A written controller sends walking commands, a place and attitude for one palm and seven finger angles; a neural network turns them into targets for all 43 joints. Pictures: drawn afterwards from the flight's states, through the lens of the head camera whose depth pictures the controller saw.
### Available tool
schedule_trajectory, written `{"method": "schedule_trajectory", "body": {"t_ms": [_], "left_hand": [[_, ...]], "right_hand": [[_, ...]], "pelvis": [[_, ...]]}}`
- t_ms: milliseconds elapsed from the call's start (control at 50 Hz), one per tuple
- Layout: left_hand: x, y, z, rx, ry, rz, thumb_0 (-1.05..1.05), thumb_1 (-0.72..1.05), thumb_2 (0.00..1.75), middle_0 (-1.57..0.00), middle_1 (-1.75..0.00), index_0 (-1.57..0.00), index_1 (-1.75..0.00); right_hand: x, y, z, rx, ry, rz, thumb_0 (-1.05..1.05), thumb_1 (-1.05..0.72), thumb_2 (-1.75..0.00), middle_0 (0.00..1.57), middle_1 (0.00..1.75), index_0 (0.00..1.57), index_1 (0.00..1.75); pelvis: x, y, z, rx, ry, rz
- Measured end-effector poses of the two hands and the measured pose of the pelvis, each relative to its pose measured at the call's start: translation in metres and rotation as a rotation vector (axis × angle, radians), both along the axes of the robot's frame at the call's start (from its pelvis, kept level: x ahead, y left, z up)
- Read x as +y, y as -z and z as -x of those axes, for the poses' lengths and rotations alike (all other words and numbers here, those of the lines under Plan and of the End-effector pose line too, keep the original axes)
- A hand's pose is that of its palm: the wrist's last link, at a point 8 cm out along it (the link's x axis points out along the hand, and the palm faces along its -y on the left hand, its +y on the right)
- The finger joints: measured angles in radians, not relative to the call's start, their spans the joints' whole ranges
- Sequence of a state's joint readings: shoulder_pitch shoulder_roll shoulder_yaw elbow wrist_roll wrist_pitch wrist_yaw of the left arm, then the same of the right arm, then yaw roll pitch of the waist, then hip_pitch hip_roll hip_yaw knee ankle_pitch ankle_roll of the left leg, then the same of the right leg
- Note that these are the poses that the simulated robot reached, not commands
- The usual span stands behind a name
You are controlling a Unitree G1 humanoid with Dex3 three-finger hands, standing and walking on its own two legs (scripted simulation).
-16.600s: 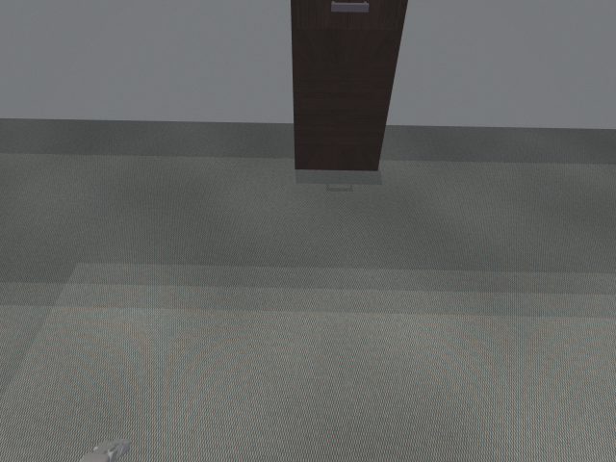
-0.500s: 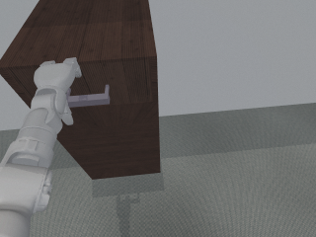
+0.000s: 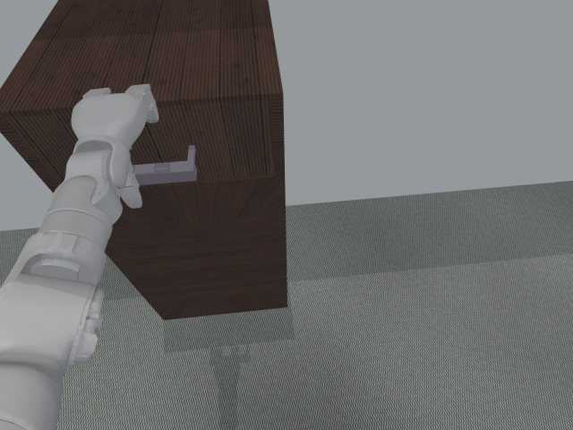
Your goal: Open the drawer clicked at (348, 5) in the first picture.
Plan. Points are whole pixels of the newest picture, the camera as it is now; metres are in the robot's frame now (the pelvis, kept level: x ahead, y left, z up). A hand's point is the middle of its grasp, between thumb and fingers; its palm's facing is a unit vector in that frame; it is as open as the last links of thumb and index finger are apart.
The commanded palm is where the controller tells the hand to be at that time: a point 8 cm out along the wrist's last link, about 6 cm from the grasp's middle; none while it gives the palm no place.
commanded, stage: move the hooked fingers above the handle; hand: left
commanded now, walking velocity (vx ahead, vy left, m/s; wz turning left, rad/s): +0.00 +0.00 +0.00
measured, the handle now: (154, 163) +0.53 +0.21 +0.05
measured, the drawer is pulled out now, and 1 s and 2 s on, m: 0.00 0.00 0.00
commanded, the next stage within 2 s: lower the fingers behind the handle in 0.90 s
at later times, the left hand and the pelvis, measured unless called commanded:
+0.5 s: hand (130, 157) +0.49 +0.22 +0.10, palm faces +0.04 -0.02 -1.00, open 13.7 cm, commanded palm +0.48 +0.23 +0.16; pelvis +0.00 +0.00 +0.00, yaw +1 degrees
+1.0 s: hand (127, 155) +0.49 +0.23 +0.11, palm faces -0.02 +0.00 -1.00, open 13.6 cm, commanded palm +0.48 +0.24 +0.16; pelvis +0.00 -0.01 +0.00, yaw +0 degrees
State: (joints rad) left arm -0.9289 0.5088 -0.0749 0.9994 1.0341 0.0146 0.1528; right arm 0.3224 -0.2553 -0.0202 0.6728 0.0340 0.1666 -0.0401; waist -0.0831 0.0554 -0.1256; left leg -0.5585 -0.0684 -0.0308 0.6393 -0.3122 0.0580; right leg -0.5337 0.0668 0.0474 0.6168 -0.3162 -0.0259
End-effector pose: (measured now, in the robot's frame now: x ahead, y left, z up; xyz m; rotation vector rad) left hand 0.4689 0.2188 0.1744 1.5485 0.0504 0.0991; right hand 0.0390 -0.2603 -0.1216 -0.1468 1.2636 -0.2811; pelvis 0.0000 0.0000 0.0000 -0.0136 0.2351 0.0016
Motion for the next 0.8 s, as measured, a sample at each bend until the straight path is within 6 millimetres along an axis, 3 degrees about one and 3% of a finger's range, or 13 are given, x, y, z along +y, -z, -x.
{"method": "schedule_trajectory", "body": {"t_ms": [160,320,380,520,800], "left_hand": [[0.000,-0.002,0.000,0.042,-0.010,-0.019,0.00,-0.49,0.30,-0.34,-1.21,-0.34,-1.26],[0.013,0.030,0.008,0.130,0.002,-0.016,0.00,-0.49,0.30,-0.32,-1.20,-0.32,-1.22],[0.012,0.031,0.009,0.091,0.052,-0.013,0.00,-0.49,0.30,-0.33,-1.20,-0.32,-1.21],[0.005,0.019,0.000,-0.010,0.060,-0.005,0.00,-0.49,0.30,-0.39,-1.25,-0.36,-1.23],[-0.001,0.010,-0.002,0.060,-0.005,-0.018,0.00,-0.49,0.30,-0.34,-1.21,-0.39,-1.23]], "right_hand": [[-0.003,-0.004,0.014,0.001,0.031,0.010,0.00,-0.91,-0.90,0.20,0.30,0.20,0.30],[-0.016,-0.008,0.024,0.018,0.038,0.054,0.00,-0.91,-0.90,0.20,0.30,0.20,0.30],[-0.020,-0.009,0.025,0.034,0.029,0.072,0.00,-0.91,-0.90,0.20,0.30,0.20,0.30],[-0.019,-0.005,0.017,0.048,0.005,0.063,0.00,-0.91,-0.90,0.20,0.30,0.20,0.30],[-0.001,-0.003,-0.008,-0.050,0.010,0.003,0.00,-0.91,-0.90,0.20,0.30,0.20,0.30]], "pelvis": [[-0.005,-0.001,0.004,-0.009,0.009,-0.001],[-0.007,0.000,0.006,0.002,0.008,0.001],[-0.006,0.002,0.004,0.013,-0.002,0.003],[-0.005,0.004,-0.001,0.028,-0.017,0.007],[-0.006,0.000,0.000,0.000,0.000,-0.001]]}}
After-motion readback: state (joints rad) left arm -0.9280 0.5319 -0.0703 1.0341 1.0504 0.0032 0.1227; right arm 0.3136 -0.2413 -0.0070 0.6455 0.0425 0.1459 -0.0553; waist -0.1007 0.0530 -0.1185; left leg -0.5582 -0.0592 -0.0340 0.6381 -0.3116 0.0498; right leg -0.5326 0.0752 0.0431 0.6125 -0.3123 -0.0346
